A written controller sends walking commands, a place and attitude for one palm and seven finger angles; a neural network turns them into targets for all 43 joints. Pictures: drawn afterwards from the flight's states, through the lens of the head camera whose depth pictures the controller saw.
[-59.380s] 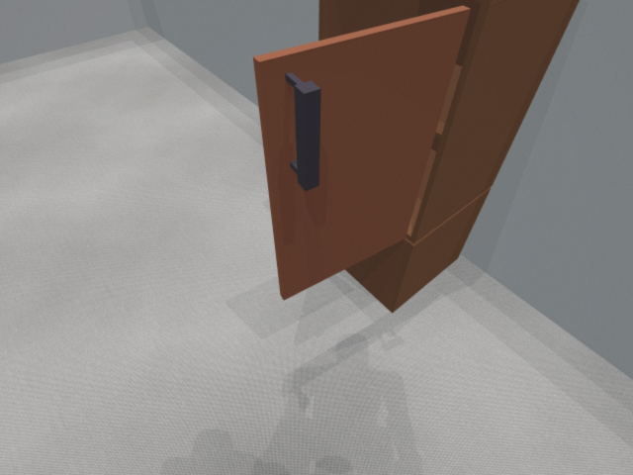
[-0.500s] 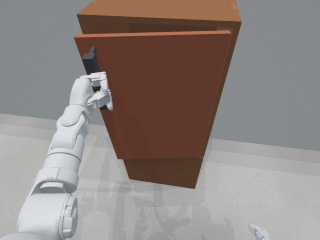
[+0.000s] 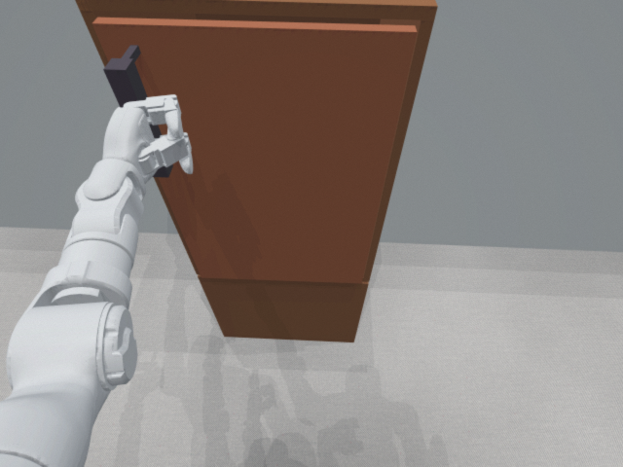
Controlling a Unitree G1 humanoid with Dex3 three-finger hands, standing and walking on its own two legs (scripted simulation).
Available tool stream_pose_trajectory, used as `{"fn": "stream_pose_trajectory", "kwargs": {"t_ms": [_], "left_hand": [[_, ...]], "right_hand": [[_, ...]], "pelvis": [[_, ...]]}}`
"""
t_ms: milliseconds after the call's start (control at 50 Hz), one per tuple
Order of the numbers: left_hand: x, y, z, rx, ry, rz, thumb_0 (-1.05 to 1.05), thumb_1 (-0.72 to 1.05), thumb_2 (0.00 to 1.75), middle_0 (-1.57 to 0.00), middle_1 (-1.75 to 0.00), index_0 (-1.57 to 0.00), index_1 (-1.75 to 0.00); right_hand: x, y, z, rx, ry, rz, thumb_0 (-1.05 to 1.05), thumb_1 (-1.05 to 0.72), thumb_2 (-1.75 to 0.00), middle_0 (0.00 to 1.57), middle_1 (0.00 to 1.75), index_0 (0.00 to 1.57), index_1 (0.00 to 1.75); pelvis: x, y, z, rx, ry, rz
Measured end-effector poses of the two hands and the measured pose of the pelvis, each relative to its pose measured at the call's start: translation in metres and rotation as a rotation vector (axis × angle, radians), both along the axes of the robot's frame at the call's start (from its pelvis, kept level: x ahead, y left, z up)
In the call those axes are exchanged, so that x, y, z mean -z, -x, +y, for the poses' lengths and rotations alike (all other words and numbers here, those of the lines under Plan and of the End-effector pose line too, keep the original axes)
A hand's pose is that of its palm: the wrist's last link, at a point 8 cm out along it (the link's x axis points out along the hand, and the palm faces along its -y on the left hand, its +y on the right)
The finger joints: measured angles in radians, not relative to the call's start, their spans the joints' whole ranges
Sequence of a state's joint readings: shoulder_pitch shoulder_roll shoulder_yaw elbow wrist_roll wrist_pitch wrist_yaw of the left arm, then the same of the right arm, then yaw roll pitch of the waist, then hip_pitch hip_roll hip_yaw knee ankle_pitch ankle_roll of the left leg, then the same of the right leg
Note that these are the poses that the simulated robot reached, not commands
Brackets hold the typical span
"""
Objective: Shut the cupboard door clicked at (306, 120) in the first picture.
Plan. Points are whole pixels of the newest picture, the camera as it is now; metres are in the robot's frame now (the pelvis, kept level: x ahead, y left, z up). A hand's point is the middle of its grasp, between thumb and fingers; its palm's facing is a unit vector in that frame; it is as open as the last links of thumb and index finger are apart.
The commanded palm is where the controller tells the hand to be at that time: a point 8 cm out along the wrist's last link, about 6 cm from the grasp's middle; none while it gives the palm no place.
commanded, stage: push the door shut along its arc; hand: left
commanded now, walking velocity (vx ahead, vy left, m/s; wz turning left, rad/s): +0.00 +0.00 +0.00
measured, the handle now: (148, 115) +0.56 +0.19 +0.16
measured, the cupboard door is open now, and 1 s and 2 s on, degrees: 0 0 0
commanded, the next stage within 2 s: pull the fist back off the door in 0.26 s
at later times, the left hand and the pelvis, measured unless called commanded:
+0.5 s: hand (193, 132) +0.50 +0.12 +0.17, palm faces +0.10 -0.99 +0.11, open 3.2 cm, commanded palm +0.49 +0.17 +0.16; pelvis -0.03 +0.00 -0.01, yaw +2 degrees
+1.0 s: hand (200, 154) +0.48 +0.12 +0.15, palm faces +0.13 -0.99 +0.00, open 3.1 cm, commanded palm +0.42 +0.15 +0.16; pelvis +0.01 -0.01 +0.00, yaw -2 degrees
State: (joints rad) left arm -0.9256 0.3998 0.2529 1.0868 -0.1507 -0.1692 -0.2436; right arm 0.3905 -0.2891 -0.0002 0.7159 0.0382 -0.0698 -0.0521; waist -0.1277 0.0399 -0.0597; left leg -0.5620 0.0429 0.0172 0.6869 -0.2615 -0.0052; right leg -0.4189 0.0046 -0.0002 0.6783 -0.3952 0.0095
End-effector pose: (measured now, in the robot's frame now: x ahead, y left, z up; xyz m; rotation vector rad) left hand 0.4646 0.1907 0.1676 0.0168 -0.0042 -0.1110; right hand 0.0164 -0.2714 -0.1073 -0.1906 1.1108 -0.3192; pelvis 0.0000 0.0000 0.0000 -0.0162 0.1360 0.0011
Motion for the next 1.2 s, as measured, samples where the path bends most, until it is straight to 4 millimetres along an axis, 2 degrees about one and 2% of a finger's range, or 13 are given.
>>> {"fn": "stream_pose_trajectory", "kwargs": {"t_ms": [180,380,500,580,640,720,800,880,960,1100,1200], "left_hand": [[-0.001,-0.005,0.0,0.047,0.009,0.008,0.02,0.9,0.9,-1.31,-1.5,-1.3,-1.5],[-0.001,-0.005,0.001,0.057,0.006,0.008,0.02,0.9,0.9,-1.31,-1.5,-1.3,-1.5],[0.001,-0.005,-0.017,-0.213,0.129,0.011,0.02,0.9,0.9,-1.31,-1.5,-1.33,-1.5],[0.003,-0.009,-0.022,-0.294,0.02,0.008,0.02,0.9,0.9,-1.3,-1.5,-1.32,-1.5],[0.003,-0.014,-0.026,-0.267,-0.064,0.0,0.02,0.9,0.9,-1.3,-1.5,-1.31,-1.5],[0.0,-0.016,-0.034,-0.218,0.014,-0.002,0.02,0.9,0.9,-1.3,-1.5,-1.3,-1.5],[0.0,-0.013,-0.038,-0.205,0.046,-0.002,0.02,0.9,0.9,-1.3,-1.5,-1.3,-1.5],[0.005,-0.006,-0.035,-0.232,0.035,-0.017,0.02,0.9,0.9,-1.3,-1.5,-1.3,-1.5],[0.013,0.008,-0.026,-0.25,0.03,-0.026,0.02,0.9,0.9,-1.3,-1.5,-1.29,-1.5],[0.015,0.042,-0.026,-0.224,0.023,-0.048,0.02,0.9,0.9,-1.3,-1.5,-1.29,-1.5],[0.01,0.058,-0.03,-0.222,0.026,-0.039,0.02,0.9,0.9,-1.3,-1.5,-1.3,-1.5]], "right_hand": [[0.002,0.006,-0.001,-0.008,0.012,0.022,0.01,-0.91,-0.9,0.2,0.3,0.2,0.3],[0.004,0.018,-0.002,-0.041,0.037,0.021,0.01,-0.91,-0.9,0.2,0.3,0.2,0.3],[0.006,0.033,0.004,-0.07,0.016,0.04,0.01,-0.91,-0.9,0.2,0.3,0.2,0.3],[0.008,0.045,0.01,-0.065,-0.013,0.036,0.01,-0.91,-0.9,0.2,0.3,0.2,0.3],[0.012,0.059,0.013,-0.03,-0.034,0.052,0.01,-0.91,-0.9,0.2,0.3,0.2,0.3],[0.014,0.076,0.017,0.019,-0.061,0.104,0.01,-0.91,-0.9,0.2,0.3,0.2,0.3],[0.014,0.079,0.019,0.042,-0.08,0.126,0.01,-0.91,-0.9,0.2,0.3,0.2,0.3],[0.012,0.064,0.017,0.044,-0.092,0.102,0.01,-0.91,-0.9,0.2,0.3,0.2,0.3],[0.009,0.03,0.011,0.029,-0.092,0.039,0.01,-0.91,-0.9,0.2,0.3,0.2,0.3],[-0.001,-0.058,0.002,-0.062,-0.075,-0.135,0.01,-0.91,-0.9,0.2,0.3,0.2,0.3],[-0.017,-0.123,0.005,-0.14,-0.067,-0.272,0.01,-0.91,-0.9,0.2,0.3,0.2,0.3]], "pelvis": [[0.003,0.004,0.001,-0.011,0.008,0.023],[0.011,0.022,0.001,-0.031,0.024,0.052],[0.014,0.031,0.0,-0.032,0.027,0.073],[0.017,0.033,-0.002,-0.026,0.025,0.087],[0.018,0.034,-0.002,-0.015,0.024,0.09],[0.013,0.029,-0.002,0.006,0.017,0.08],[0.008,0.017,-0.002,0.021,0.009,0.067],[0.004,0.006,-0.005,0.031,0.001,0.046],[0.0,-0.004,-0.007,0.034,-0.003,0.021],[-0.004,-0.016,-0.009,0.014,-0.006,-0.028],[-0.005,-0.019,-0.012,-0.004,-0.012,-0.055]]}}
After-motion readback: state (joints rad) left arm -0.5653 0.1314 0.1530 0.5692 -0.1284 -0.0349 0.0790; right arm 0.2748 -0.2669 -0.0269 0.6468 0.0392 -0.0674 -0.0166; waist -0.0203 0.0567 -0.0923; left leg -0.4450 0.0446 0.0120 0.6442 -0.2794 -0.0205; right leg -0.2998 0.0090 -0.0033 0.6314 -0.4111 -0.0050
